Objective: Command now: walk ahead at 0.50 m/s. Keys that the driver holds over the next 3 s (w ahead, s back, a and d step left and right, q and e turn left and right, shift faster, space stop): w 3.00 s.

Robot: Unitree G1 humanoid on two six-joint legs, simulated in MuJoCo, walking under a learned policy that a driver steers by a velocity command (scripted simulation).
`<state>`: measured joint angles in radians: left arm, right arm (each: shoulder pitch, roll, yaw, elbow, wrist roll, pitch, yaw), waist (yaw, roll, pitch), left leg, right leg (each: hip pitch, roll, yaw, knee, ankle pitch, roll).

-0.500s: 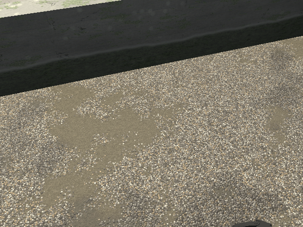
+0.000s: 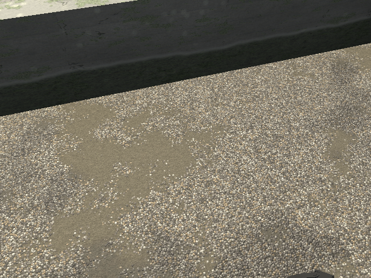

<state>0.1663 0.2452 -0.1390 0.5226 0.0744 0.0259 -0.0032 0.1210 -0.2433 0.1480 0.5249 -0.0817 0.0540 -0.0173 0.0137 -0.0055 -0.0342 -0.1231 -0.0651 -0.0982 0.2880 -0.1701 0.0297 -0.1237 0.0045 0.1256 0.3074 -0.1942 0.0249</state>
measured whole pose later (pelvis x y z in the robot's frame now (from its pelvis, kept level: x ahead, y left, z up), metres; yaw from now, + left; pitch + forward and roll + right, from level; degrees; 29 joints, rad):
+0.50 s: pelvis +0.00 +0.00 +0.00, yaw +0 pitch +1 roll +0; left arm 0.15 0.25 -0.14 0.51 0.08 0.02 0.00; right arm 0.12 -0.25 0.15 0.51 -0.08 0.06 -0.02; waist 0.01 -0.01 -0.03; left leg -0.12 -0.06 -0.10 0.29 -0.17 0.03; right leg -0.13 0.01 0.13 0.31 -0.19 0.02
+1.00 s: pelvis +0.00 +0.00 +0.00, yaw +0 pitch +1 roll +0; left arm 0.15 0.25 -0.14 0.51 0.08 0.02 -0.01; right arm 0.12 -0.25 0.15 0.51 -0.09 0.06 -0.02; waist 0.01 0.00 -0.04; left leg -0.12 -0.06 -0.11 0.29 -0.17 0.02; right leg -0.13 0.01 0.12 0.31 -0.19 0.02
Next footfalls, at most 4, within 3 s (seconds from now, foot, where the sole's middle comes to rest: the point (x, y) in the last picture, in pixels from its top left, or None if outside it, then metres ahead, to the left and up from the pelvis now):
none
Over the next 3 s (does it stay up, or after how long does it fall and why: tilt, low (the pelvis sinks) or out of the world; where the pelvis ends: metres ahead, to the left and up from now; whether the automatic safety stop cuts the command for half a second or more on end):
stays up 0.00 -0.01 0.00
